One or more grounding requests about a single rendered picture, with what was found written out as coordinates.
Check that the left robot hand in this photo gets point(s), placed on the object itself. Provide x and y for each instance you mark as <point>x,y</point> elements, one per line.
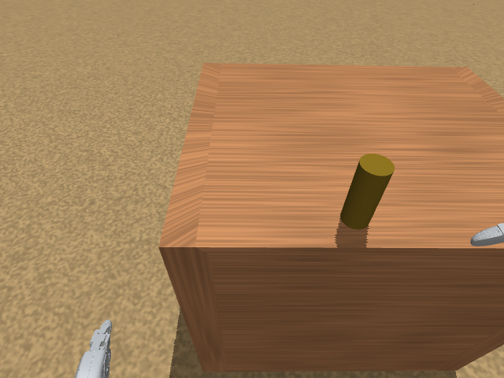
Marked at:
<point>95,362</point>

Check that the right robot hand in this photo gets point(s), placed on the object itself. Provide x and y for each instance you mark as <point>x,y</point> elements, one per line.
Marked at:
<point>489,236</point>

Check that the can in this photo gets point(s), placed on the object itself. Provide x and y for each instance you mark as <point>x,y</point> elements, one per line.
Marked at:
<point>370,180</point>

